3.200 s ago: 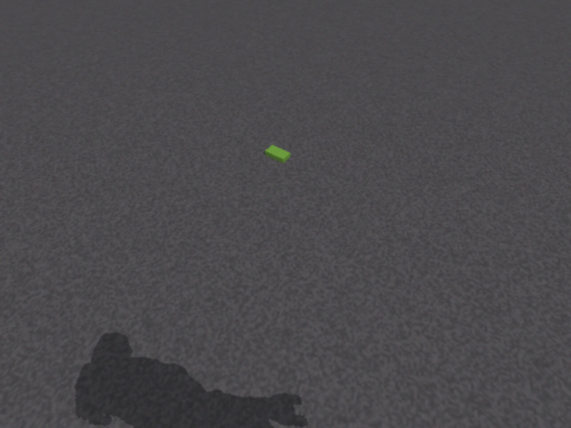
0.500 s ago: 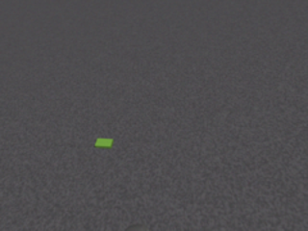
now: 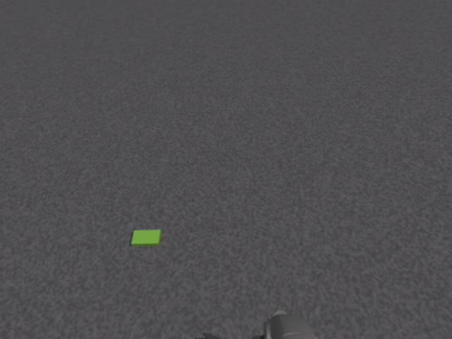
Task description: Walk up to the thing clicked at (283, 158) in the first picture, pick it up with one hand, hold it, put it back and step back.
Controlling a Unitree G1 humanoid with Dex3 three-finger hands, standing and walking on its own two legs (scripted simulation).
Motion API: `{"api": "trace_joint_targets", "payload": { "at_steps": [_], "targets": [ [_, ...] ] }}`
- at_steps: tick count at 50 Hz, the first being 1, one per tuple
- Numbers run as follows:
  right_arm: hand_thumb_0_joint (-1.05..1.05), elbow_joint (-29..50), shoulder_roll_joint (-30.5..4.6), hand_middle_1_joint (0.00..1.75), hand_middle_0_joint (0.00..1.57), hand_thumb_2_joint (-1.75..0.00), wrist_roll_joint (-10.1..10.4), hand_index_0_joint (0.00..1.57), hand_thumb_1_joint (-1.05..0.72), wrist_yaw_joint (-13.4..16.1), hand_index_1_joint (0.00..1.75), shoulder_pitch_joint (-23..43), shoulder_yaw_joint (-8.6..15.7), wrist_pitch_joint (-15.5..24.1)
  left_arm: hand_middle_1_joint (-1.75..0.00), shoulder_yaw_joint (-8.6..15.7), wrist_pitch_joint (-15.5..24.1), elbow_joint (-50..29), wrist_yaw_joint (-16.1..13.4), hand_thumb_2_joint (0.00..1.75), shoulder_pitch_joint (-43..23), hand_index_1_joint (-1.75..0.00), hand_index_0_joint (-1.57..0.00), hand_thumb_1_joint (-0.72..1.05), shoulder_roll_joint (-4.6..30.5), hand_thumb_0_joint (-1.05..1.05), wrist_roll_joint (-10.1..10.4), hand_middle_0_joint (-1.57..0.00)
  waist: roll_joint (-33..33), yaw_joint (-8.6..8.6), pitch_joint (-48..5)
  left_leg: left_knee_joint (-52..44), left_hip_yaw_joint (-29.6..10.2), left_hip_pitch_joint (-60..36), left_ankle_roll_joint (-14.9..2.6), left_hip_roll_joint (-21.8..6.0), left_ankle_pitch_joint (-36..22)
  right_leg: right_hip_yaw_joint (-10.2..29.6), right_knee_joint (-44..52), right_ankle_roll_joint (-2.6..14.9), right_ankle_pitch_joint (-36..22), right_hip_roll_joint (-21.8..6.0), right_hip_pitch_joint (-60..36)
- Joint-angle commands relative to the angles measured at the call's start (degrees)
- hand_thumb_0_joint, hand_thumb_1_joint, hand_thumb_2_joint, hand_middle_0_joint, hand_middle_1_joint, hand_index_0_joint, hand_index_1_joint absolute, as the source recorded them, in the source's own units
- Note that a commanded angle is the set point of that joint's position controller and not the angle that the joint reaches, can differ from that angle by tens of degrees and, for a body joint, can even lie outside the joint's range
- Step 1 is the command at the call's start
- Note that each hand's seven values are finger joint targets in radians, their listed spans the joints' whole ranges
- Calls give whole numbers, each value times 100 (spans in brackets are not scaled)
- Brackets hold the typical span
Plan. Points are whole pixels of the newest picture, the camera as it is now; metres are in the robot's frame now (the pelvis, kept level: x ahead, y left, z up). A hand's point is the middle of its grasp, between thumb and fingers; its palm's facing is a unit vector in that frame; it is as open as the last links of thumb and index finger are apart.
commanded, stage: walk up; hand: left
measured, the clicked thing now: (146, 238) +0.68 +0.40 -0.74
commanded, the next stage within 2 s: none
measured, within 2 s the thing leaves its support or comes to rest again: neither
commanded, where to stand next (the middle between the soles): +0.23 +0.13 m, yaw -3 degrees
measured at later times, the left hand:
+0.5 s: hand out of the picture +0.15 +0.46 -0.15, palm faces -0.03 -0.86 -0.51, open 7.4 cm
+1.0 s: hand (44, 287) +0.28 +0.42 -0.16, palm faces -0.09 -0.93 -0.35, open 7.4 cm
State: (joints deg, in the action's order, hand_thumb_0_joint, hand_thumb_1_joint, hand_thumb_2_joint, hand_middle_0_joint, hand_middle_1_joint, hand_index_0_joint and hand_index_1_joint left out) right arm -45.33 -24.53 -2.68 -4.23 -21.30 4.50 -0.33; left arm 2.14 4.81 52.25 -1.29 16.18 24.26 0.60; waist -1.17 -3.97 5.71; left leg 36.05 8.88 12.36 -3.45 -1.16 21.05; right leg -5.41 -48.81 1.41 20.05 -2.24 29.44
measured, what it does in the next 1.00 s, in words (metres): steps to the left: right foot, then left foot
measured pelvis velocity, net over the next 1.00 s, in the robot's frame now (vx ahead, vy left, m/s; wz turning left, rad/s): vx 0.15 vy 0.17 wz -0.07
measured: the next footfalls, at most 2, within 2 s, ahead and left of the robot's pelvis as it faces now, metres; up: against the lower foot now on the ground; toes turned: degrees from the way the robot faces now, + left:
right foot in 0.08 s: +0.17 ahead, -0.08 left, +0.00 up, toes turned -5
left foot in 0.44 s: +0.21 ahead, +0.29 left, +0.00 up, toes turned +3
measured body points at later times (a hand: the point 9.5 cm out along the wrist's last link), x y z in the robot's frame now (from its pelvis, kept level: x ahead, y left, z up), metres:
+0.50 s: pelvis +0.11 +0.14 -0.03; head +0.12 +0.14 +0.42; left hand +0.16 +0.50 -0.12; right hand +0.19 -0.21 -0.12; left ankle +0.17 +0.29 -0.73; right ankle +0.13 -0.06 -0.71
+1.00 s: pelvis +0.15 +0.17 -0.01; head +0.18 +0.18 +0.44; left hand +0.29 +0.47 -0.13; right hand +0.22 -0.15 -0.12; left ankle +0.17 +0.29 -0.72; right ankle +0.17 +0.05 -0.72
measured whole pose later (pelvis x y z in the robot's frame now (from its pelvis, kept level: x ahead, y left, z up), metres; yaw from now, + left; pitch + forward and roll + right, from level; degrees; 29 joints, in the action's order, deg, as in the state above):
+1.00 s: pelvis +0.15 +0.17 -0.01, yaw -4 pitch -2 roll -1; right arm -55.6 -21.8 -0.2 1.4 -8.3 0.3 2.6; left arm 1.7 -0.5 55.4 1.2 5.0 22.6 -0.4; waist 0.8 -0.5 5.5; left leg 42.1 5.4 19.2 -0.1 -4.4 21.0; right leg -2.1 -40.5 0.4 19.0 -0.4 19.8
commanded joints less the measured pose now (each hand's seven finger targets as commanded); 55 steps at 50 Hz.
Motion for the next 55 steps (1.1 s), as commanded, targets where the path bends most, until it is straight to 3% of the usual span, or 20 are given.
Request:
{"api": "trace_joint_targets", "payload": {
  "at_steps": [1,2,3,4,5,6,10,15,19,22,23,24,25,26,29,35,39,45,50,55],
  "targets": [
    [0,725,-1293,30,20,-90,16,20,-90,59,30,512,354,82,-30,447,129,-321,-115,90,634,-30,-20,90,1107,0,1,-20,-560,490,-374,-644,-1033,505,-709,-1144,-1896,-94,1256,113,-771,186,-1394],
    [0,811,-1149,30,20,-90,71,20,-90,42,30,605,294,80,-30,541,139,-195,-170,90,1095,-30,-20,90,1253,0,-17,-20,-212,806,-603,8,-814,997,-456,-941,-2094,-16,1593,167,-1222,221,-2402],
    [0,871,-894,30,20,-90,112,20,-90,48,30,479,205,98,-30,681,163,-164,-241,90,1602,-30,-20,90,1612,0,-71,-20,502,1119,-846,1291,-563,1608,-114,-582,-1800,992,2030,366,-606,-270,-3191],
    [0,898,-618,30,20,-90,112,20,-90,57,30,58,125,86,-30,772,189,-330,-299,90,1717,-30,-20,90,2050,0,-108,-20,1601,964,-1129,2701,-531,2640,203,52,1036,3641,2729,929,-273,-2001,-3866],
    [0,798,-1220,30,20,-90,42,20,-90,118,30,48,290,-67,-30,703,153,-510,-334,90,1201,-30,-20,90,2125,0,-46,-20,462,801,-964,3335,-1323,2769,276,-74,1379,4608,3179,1475,1120,-2523,-3045],
    [0,699,-1447,30,20,-90,41,20,-90,140,30,190,385,-147,-30,696,137,-570,-362,90,880,-30,-20,90,2075,0,-6,-20,207,691,-536,3671,-1502,2789,260,-274,1236,4353,3369,1666,1828,-2454,-2413],
    [0,279,-1384,30,20,-90,27,20,-90,38,30,-230,427,-163,-30,602,184,-707,-293,90,251,-30,-20,90,1723,0,-91,-20,622,293,-13,3173,-1442,2405,346,-573,199,2361,3102,1110,1302,-1487,-1200],
    [0,413,-1201,30,20,-90,-12,20,-90,-103,30,231,450,-172,-30,721,241,-746,-215,90,282,-30,-20,90,1997,0,-207,-20,1106,419,-60,2162,-1064,2015,418,-768,43,1728,2895,1171,1319,-1331,-619],
    [0,151,-1112,30,20,-90,122,20,-90,-38,30,234,447,-55,-30,626,127,-777,-117,90,-17,-30,-20,90,1898,0,-251,-20,1276,372,-226,1124,-499,762,342,-429,-46,1242,2463,962,1468,-996,197],
    [0,-334,-1192,30,20,-90,115,20,-90,195,30,-805,493,96,-30,356,-79,-727,-69,90,-65,-30,-20,90,1255,0,-267,-20,-51,-200,-683,28,-304,-790,360,60,261,557,221,525,1253,-512,849],
    [0,-244,-1571,30,20,-90,13,20,-90,278,30,-637,496,153,-30,178,-121,-724,-85,90,6,-30,-20,90,652,0,-160,-20,-1554,-140,-419,-1389,-2665,-271,-58,-1257,1455,259,-1326,112,963,90,1308],
    [0,17,-2165,30,20,-90,157,20,-90,285,30,15,520,172,-30,255,-126,-698,-171,90,-58,-30,-20,90,1068,0,-103,-20,-1642,14,-187,-2216,-4496,758,-924,-2280,2111,668,-1500,86,1311,206,1176],
    [0,95,-2080,30,20,-90,151,20,-90,297,30,498,502,161,-30,307,-100,-555,-205,90,-225,-30,-20,90,1428,0,-118,-20,-983,170,176,-2134,-4331,1205,-1163,-2270,2040,894,-1716,65,1209,-34,959],
    [0,129,-1755,30,20,-90,133,20,-90,348,30,725,387,198,-30,315,-96,-360,-171,90,55,-30,-20,90,1386,0,-79,-20,-670,368,140,-1643,-3460,1030,-977,-1906,1233,999,-1595,31,995,-107,810],
    [0,-87,-1614,30,20,-90,166,20,-90,436,30,783,243,334,-30,310,-123,89,-77,90,441,-30,-20,90,1208,0,-19,-20,-1187,481,-315,-817,-2476,589,-786,-1652,-1263,656,-738,56,787,-248,141],
    [0,-236,-1508,30,20,-90,290,20,-90,593,30,826,93,401,-30,356,-330,16,19,90,-91,-30,-20,90,1024,0,-117,-20,-829,516,-781,-104,-2025,340,-648,-1660,-3661,402,568,189,-17,-18,-882],
    [0,-392,-1227,30,20,-90,386,20,-90,701,30,564,25,430,-30,431,-339,-202,98,90,-680,-30,-20,90,1433,0,-126,-20,200,282,-1271,308,-1195,639,40,-747,-1982,1367,924,709,-2930,-714,-1632],
    [0,-702,-1474,30,20,-90,272,20,-90,704,30,1057,53,461,-30,248,-477,-35,163,90,-908,-30,-20,90,974,0,-120,-20,-195,371,-879,-707,-1974,315,-478,-1490,-1509,699,690,225,-1328,-201,-987],
    [0,-835,-1175,30,20,-90,274,20,-90,644,30,1490,-98,425,-30,250,-456,125,224,90,-1009,-30,-20,90,1010,0,-125,-20,-73,443,-830,-811,-1225,703,28,-930,-348,1152,1532,403,-1327,-399,-1576],
    [0,-1075,-1085,30,20,-90,255,20,-90,576,30,1548,-159,402,-30,203,-423,236,246,90,-1368,-30,-20,90,1032,0,-163,-20,254,322,-770,-897,-939,246,123,-714,-367,1379,2138,403,-1132,-511,-1419]
  ]
}}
